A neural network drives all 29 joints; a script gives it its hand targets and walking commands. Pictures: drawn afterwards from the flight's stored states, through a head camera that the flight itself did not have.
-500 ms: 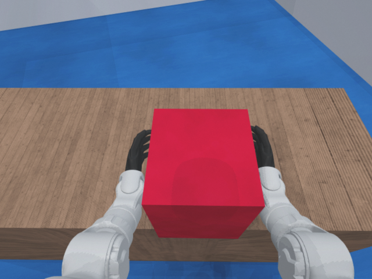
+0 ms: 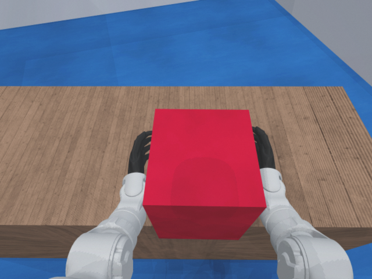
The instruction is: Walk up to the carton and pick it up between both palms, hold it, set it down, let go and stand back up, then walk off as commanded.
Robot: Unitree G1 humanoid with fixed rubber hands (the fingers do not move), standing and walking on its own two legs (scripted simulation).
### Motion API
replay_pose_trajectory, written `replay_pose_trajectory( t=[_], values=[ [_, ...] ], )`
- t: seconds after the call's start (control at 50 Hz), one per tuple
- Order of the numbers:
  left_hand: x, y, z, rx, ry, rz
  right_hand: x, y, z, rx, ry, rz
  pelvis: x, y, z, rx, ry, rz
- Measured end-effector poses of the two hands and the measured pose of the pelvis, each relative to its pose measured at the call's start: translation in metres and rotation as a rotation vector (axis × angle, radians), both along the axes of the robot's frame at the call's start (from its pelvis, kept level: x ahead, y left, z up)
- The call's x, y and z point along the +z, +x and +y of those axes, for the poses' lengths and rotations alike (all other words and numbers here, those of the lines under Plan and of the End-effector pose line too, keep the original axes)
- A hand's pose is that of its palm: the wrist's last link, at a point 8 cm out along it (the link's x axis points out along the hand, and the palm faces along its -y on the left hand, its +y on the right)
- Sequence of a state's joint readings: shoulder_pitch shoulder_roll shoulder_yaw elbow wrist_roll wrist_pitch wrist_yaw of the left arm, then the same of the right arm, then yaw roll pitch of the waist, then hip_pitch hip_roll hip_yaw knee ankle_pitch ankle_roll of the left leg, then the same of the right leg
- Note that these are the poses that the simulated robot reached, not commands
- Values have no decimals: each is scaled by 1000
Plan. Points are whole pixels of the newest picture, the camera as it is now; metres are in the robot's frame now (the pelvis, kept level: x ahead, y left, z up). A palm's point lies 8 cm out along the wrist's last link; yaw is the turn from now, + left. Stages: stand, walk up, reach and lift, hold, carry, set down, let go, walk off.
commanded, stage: reach and lift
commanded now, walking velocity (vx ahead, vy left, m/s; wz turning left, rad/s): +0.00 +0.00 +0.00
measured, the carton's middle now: (200, 179) +0.35 +0.01 -0.02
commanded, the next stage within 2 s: none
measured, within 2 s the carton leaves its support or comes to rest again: leaves its support in 0.36 s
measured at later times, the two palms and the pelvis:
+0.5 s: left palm (137, 160) +0.37 +0.15 +0.02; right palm (268, 157) +0.38 -0.14 +0.03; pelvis +0.00 +0.00 +0.00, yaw +0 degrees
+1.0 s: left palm (142, 151) +0.37 +0.13 +0.06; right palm (281, 150) +0.37 -0.16 +0.07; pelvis -0.01 -0.01 +0.00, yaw +0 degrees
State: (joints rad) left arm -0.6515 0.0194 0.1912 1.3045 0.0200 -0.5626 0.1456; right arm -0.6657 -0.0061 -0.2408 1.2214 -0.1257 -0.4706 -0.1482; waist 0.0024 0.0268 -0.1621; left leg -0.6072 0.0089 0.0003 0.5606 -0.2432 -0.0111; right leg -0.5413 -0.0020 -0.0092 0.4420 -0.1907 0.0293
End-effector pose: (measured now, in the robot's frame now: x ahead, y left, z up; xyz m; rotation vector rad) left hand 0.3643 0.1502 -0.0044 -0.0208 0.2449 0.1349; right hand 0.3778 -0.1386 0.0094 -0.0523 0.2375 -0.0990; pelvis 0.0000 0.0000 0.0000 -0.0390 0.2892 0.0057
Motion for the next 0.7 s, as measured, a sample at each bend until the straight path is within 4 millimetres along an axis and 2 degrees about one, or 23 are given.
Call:
replay_pose_trajectory(
  t=[0.32, 0.5, 0.7],
  values=[
    [3, 3, -2, 3, -7, -20, 3, 1, -1, -10, 4, -18, 0, 3, 0, 0, 0, 3],
    [23, 3, -3, -2, -3, -95, 22, -1, -3, -13, 4, -94, 0, -1, 0, 0, 0, -1],
    [37, -8, -4, -11, 18, -134, 34, -14, -4, -17, 6, -136, 1, -13, -1, 1, 2, -30]
  ],
)
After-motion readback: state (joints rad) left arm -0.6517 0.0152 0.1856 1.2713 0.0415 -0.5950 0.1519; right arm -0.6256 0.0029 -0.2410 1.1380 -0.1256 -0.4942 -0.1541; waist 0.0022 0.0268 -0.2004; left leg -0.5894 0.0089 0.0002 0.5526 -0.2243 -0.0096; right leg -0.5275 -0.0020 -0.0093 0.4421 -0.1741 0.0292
